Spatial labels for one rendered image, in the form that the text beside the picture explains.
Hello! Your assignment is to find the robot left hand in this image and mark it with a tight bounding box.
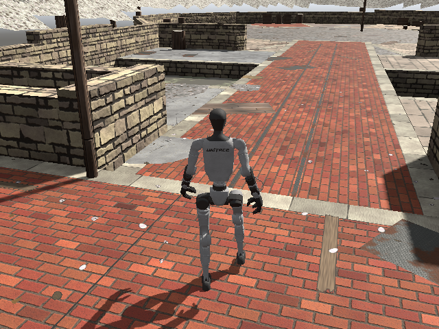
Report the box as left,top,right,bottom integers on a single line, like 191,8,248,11
180,186,196,199

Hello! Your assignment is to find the right robot upper arm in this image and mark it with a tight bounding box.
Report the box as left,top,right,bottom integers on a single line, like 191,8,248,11
233,138,251,177

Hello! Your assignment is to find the left robot upper arm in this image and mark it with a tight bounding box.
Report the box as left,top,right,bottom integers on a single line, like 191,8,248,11
186,138,204,175

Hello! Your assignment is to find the robot right hand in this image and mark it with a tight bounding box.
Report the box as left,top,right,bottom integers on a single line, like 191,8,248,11
247,196,263,214

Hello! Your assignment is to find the right robot forearm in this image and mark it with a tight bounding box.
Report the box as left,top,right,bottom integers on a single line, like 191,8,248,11
245,166,261,199

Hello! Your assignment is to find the left robot forearm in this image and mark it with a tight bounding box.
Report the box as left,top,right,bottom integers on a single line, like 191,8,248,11
181,165,193,189

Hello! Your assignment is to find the robot left foot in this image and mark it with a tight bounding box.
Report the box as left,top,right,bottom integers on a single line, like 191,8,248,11
202,273,211,291

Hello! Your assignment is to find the right robot thigh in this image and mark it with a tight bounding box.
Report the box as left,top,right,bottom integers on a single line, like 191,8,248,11
228,190,243,226

